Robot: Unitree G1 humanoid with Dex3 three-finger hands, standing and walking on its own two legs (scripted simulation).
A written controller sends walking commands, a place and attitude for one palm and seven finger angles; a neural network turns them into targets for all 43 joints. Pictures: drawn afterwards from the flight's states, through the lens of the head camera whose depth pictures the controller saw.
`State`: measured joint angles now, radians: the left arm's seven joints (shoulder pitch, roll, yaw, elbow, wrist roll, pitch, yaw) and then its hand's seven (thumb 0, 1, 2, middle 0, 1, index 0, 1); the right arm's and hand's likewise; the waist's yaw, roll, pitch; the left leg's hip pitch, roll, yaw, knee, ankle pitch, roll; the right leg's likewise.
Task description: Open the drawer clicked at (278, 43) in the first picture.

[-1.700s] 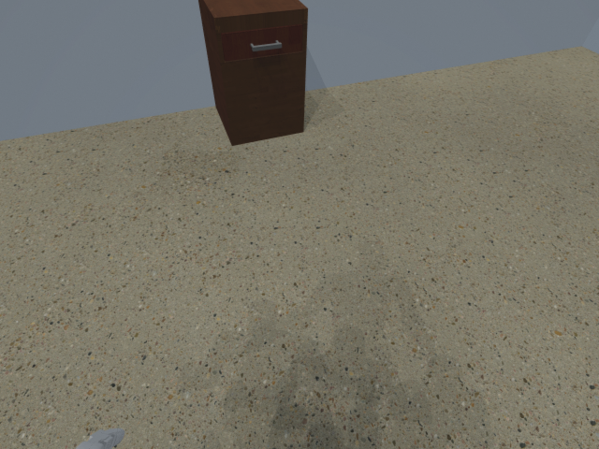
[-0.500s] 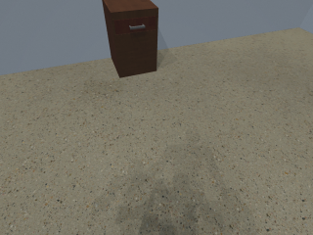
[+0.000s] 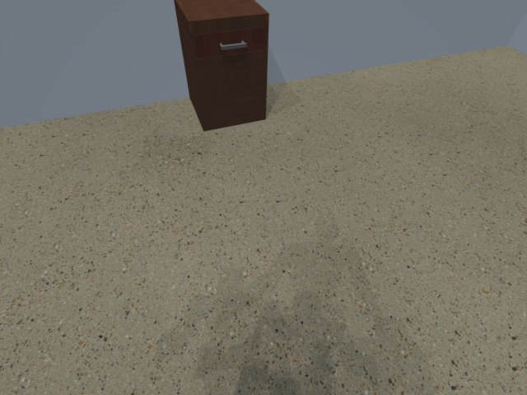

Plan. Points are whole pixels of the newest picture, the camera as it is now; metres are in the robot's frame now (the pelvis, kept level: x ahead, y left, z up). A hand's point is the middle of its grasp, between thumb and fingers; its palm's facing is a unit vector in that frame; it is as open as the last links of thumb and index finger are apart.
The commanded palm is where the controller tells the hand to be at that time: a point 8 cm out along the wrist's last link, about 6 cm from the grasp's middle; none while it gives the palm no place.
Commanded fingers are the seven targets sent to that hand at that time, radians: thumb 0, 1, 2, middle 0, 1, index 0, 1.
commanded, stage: look at it before walking up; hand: left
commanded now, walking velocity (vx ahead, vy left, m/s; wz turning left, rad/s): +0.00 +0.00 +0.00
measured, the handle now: (232, 44) +1.83 +0.26 -0.24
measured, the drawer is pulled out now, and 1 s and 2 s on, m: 0.00 0.00 0.00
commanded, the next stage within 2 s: walk to a spot facing it in 0.24 s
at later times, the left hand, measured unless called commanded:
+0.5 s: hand out of the picture +0.05 +0.23 -0.17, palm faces -0.03 -0.96 -0.28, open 7.4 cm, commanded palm none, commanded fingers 0.00 0.90 0.90 -0.20 -0.30 -0.20 -0.30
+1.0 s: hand out of the picture +0.07 +0.14 -0.17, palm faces -0.06 -0.99 -0.15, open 7.4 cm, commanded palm none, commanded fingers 0.00 0.90 0.90 -0.20 -0.30 -0.20 -0.30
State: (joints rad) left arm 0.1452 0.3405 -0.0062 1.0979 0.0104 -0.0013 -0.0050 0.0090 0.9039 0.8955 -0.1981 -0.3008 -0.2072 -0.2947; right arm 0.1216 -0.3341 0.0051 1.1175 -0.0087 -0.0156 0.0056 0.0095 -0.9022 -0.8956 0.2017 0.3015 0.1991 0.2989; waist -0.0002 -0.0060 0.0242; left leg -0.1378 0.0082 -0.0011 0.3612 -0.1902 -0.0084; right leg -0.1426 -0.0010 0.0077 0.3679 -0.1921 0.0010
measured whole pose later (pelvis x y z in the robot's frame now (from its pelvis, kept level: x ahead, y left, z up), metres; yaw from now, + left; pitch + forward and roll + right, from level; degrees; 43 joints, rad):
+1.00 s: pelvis +0.17 -0.02 -0.01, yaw -9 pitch +1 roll +0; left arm 0.52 0.11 0.02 1.15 0.03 -0.06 0.02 0.00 0.91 0.90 -0.20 -0.30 -0.21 -0.29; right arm 0.16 -0.18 -0.04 1.04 -0.02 -0.02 0.03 0.02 -0.91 -0.90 0.20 0.30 0.19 0.30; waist 0.04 -0.01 0.04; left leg -0.61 0.09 0.11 0.97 -0.30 -0.01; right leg 0.05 0.03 0.06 0.35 -0.40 -0.04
